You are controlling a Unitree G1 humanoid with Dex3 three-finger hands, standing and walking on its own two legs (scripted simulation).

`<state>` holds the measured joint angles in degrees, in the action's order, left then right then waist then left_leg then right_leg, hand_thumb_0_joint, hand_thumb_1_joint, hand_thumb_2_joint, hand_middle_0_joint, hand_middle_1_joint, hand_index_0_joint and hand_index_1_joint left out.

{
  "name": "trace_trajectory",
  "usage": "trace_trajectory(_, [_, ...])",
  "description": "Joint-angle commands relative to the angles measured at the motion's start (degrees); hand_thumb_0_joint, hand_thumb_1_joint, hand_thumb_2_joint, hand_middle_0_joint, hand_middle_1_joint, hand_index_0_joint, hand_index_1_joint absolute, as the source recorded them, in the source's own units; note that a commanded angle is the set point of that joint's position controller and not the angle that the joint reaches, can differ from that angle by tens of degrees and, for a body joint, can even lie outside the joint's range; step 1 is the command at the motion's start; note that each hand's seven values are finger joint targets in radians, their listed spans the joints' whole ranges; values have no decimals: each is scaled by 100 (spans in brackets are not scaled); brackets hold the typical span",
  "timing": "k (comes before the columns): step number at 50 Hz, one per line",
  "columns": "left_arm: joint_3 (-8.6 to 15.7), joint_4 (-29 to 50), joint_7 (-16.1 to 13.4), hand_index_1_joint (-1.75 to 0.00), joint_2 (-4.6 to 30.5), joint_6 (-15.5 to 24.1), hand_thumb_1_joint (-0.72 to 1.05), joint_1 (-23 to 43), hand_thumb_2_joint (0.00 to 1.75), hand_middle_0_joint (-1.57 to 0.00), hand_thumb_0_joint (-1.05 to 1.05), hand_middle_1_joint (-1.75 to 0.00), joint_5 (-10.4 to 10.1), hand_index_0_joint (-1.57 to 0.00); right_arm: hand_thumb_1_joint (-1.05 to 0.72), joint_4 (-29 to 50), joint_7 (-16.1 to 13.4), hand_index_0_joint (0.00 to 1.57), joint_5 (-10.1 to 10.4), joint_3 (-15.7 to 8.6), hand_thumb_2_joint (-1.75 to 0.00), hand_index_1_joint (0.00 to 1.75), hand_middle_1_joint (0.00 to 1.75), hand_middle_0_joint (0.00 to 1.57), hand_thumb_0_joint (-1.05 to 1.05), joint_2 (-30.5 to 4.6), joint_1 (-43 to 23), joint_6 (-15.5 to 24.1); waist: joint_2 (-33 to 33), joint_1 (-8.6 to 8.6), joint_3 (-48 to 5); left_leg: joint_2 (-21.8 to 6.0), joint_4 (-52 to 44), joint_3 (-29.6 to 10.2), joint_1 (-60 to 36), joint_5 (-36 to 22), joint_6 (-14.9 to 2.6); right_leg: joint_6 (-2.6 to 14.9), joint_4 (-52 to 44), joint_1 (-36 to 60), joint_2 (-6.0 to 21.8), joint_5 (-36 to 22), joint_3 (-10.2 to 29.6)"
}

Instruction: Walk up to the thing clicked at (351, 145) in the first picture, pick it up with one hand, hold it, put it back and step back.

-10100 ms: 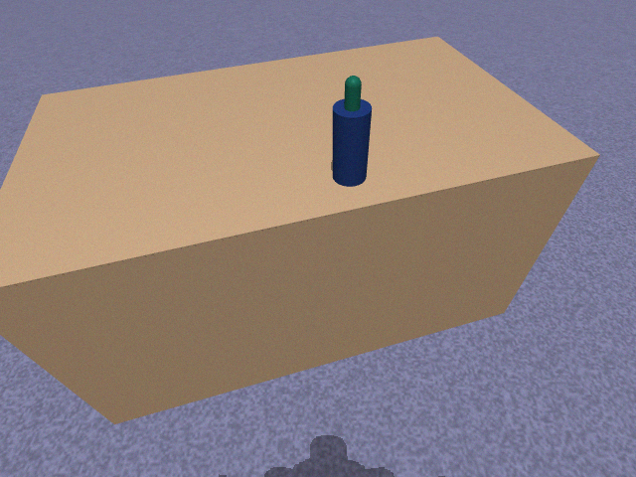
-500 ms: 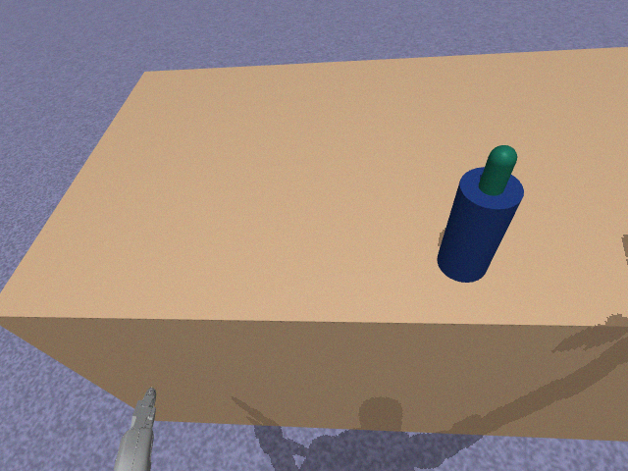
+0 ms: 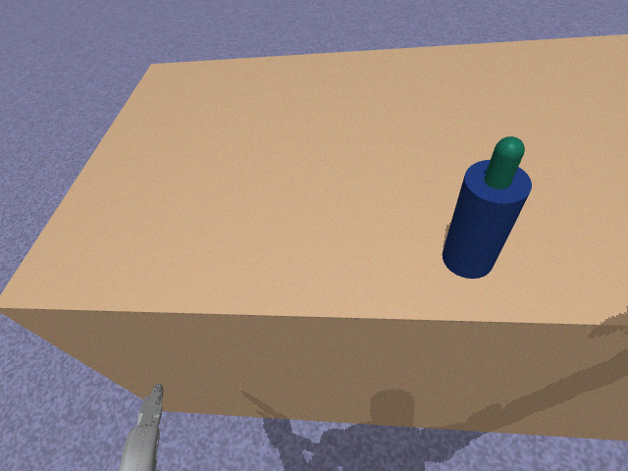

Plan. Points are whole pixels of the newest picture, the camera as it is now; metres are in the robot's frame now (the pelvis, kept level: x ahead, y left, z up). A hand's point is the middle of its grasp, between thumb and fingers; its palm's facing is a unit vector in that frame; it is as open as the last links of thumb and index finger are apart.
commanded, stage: go down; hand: right
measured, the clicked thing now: (486, 209) +0.46 -0.18 +0.06
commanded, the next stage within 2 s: approach in 0.66 s
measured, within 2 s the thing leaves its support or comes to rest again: neither
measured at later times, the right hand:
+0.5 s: hand out of the picture +0.36 -0.39 +0.13, palm faces +0.21 +0.98 +0.00, open 17.6 cm
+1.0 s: hand out of the picture +0.37 -0.36 +0.10, palm faces +0.17 +0.98 +0.01, open 17.7 cm
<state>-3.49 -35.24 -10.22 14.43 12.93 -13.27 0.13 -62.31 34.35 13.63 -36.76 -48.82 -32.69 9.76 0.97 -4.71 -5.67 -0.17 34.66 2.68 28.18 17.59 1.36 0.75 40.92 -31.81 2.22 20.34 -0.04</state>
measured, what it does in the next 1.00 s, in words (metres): stands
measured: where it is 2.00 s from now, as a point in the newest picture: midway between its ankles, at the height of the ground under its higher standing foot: outside the picture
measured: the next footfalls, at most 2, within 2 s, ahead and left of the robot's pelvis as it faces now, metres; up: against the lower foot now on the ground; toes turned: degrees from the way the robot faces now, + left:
none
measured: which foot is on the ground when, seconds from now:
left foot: down 0.00-1.00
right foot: down 0.00-1.00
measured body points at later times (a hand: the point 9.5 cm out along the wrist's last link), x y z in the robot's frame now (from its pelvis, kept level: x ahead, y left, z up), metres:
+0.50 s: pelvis +0.00 +0.00 +0.00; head +0.05 -0.02 +0.44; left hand +0.15 +0.27 -0.06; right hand +0.35 -0.44 +0.13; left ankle -0.01 +0.14 -0.72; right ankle -0.01 -0.10 -0.72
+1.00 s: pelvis -0.01 +0.01 -0.01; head +0.06 -0.02 +0.44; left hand +0.15 +0.26 -0.07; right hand +0.35 -0.42 +0.10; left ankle -0.01 +0.14 -0.72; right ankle -0.01 -0.10 -0.72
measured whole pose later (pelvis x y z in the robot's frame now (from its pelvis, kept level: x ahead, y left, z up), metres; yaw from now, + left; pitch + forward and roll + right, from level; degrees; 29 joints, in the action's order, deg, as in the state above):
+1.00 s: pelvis -0.01 +0.01 -0.01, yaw -1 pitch +13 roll +2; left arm -4.7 -32.1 -9.8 14.3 13.3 -14.4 0.5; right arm -63.7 34.8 14.5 -33.6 -46.7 -32.3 11.7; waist 0.9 -4.6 -6.0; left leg -0.3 40.3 3.2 33.0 19.9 0.8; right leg 0.3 44.9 -36.1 2.1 21.5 0.7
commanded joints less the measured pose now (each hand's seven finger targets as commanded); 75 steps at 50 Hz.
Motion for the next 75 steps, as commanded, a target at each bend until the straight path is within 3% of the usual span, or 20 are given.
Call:
trace_trajectory(1, [409, 835, -93, -5, 1059, 302, -55, 318, 5, -5, 0, -5, -14, -5, 57, 1310, -3, 5, 133, -217, -5, 5, 5, 5, 0, -2252, -1991, 372, -1386, 80, -1770, 164, -173, -8, -195, -1298, -295, -121, -404, 1610, 26, -2548, 284])
trace_trajectory(4, [377, 801, -76, -4, 1004, 302, -54, 285, 5, -4, 0, -5, -17, -5, 55, 1194, 9, 5, 155, -157, -6, 5, 5, 4, 0, -2029, -1728, 361, -1294, 118, -1805, 182, -151, 21, -252, -1276, -296, -127, -434, 1549, 35, -2454, 295])
trace_trajectory(7, [362, 810, -88, -5, 1031, 285, -54, 35, 5, -4, 0, -5, -22, -5, 56, 1379, -15, 5, 212, -358, -6, 5, 5, 5, 0, -2252, -1610, 355, -1343, 215, -1942, 170, -158, 26, -429, -1384, -292, -131, -422, 1578, 3, -2539, 275])
trace_trajectory(13, [540, 1178, -157, -4, 1168, 296, -54, 35, 5, -4, 0, -5, -47, -5, 55, 1428, -108, 5, 162, -389, -5, 5, 5, 5, 0, -2318, -1809, 288, -1033, 84, -1895, 134, -170, -21, -629, -1631, -258, -71, -438, 1476, -58, -2348, 209])
trace_trajectory(17, [379, 829, -112, -4, 921, 254, -54, -41, 5, -4, 0, -5, -35, -5, 56, 1091, -97, 5, 86, -323, -5, 5, 5, 5, 0, -2227, -1622, 235, -1143, 148, -1286, 113, -208, -55, -417, -1306, -278, -49, -525, 1086, -76, -1881, 177])
trace_trajectory(24, [484, 880, -88, -5, 1078, 315, -54, 82, 5, -4, 0, -5, -11, -5, 59, 1273, 151, 5, 230, -221, -6, 5, 5, 4, 0, -2056, -1721, 348, -1171, 21, -1753, 149, -40, -30, -218, -1471, -257, -78, -313, 1424, -17, -2379, 255])
trace_trajectory(27, [396, 1031, -125, -5, 1069, 355, -54, 198, 5, -4, 0, -5, -19, -5, 57, 1687, 133, 5, 258, -336, -6, 5, 5, 4, 0, -2236, -1958, 463, -1335, 124, -2283, 120, 16, -63, -352, -1607, -249, -77, -226, 1728, -43, -2580, 249])
trace_trajectory(30, [448, 543, -149, -4, 1063, 289, -54, -91, 5, -4, 0, -5, -14, -5, 55, 1408, 44, 5, 242, -372, -5, 5, 5, 5, 0, -2261, -1751, 427, -1322, 120, -1947, 125, 2, -51, -281, -1466, -254, -72, -285, 1486, -68, -2343, 243])
trace_trajectory(39, [347, 1244, -112, -4, 980, 266, -54, 106, 4, -4, 0, -4, -20, -5, 59, 1252, -64, 6, 87, -479, -2, 4, 4, 6, 0, -2383, -1419, 297, -922, 221, -1661, 79, -68, -94, -671, -1466, -227, 5, -366, 953, -131, -1819, 156])
trace_trajectory(43, [96, 1055, -50, -5, 637, 278, -55, 57, 5, -5, 0, -5, -18, -4, 61, 1004, 35, 6, 157, -211, -2, 4, 4, 6, 0, -1833, -1489, 361, -899, 101, -1569, 89, 69, -135, -394, -1610, -218, 0, -214, 896, -119, -2001, 160])
trace_trajectory(49, [537, 1176, -83, -6, 1216, 425, -56, 125, 5, -5, 0, -5, 57, -4, 60, 866, 79, 6, 210, 440, -4, 5, 5, 5, 0, -1033, -1908, 609, -853, -330, -1781, 107, 360, -125, 483, -1137, -203, 5, 60, 1060, -48, -1596, 246])
trace_trajectory(53, [475, 1192, 27, -5, 1018, 421, -55, -314, 4, -5, 0, -5, 93, -5, 59, 1202, -173, 6, 227, 586, -5, 5, 5, 5, 0, -687, -2229, 918, -963, -374, -2024, 117, 606, -107, 715, -1194, -172, -13, 323, 1028, -71, -1728, 256])
trace_trajectory(56, [404, 1291, 133, -5, 862, 348, -54, -609, 4, -5, 0, -5, 140, -5, 61, 1322, -498, 6, 179, 417, -5, 5, 5, 5, 0, -739, -2273, 1134, -1055, -284, -2062, 133, 770, -86, 875, -1211, -177, -58, 486, 901, -74, -1945, 245])
trace_trajectory(61, [906, 1832, 295, -5, 1160, 149, -54, -640, 4, -5, 0, -5, 245, -6, 60, 1191, -1130, 5, -129, 162, -4, 5, 5, 5, 0, -695, -1793, 1408, -1145, -88, -2388, 171, 1143, -117, 877, -1484, -219, -156, 854, 659, -39, -2669, 219])
trace_trajectory(63, [870, 2441, 365, -4, 1042, 115, -54, -151, 3, -5, 0, -5, 262, -6, 61, 2023, -1365, 4, -202, 208, -4, 5, 5, 4, 0, -585, -2457, 1583, -1513, 17, -3107, 170, 1238, -159, 677, -1514, -241, -170, 955, 832, -28, -2688, 204])
trace_trajectory(67, [942, 2672, 492, -4, 954, -43, -55, -207, 4, -5, 0, -5, 293, -6, 61, 1540, -1779, 4, -327, 474, -4, 5, 5, 3, 0, 319, -1948, 1611, -1297, 31, -3040, 244, 1359, -88, 698, -1351, -264, -194, 992, 618, 26, -2661, 240])
trace_trajectory(68, [827, 2904, 518, -4, 889, -63, -55, -150, 4, -5, 0, -5, 298, -6, 61, 2103, -1867, 4, -365, 578, -4, 5, 5, 4, 0, 281, -2395, 1682, -1418, 28, -3387, 254, 1357, -92, 568, -1475, -255, -203, 1012, 815, 32, -2750, 240])
trace_trajectory(69, [1102, 2990, 493, -4, 1179, -89, -55, -11, 4, -5, 0, -5, 291, -6, 61, 2501, -1972, 4, -424, 395, -4, 5, 5, 4, 0, -145, -2849, 1739, -1568, 31, -3614, 272, 1366, -67, 587, -1419, -270, -222, 982, 972, 58, -2747, 267])
trace_trajectory(73, [850, 2633, 632, -4, 772, -297, -55, -794, 4, -5, 0, -5, 235, -5, 61, 830, -2189, 4, -501, 1000, -4, 5, 5, 4, 0, 1209, -1491, 1508, -734, -218, -2012, 287, 1229, -8, 871, -999, -249, -161, 724, 80, 52, -1808, 270])
trace_trajectory(75, [1006, 3407, 628, -4, 988, -291, -54, -335, 3, -5, 0, -4, 209, -6, 58, 2183, -2339, 4, -564, 686, -5, 5, 5, 4, 0, 383, -2731, 1637, -1109, -147, -2900, 255, 1243, -51, 595, -1106, -233, -143, 708, 508, 38, -1694, 213])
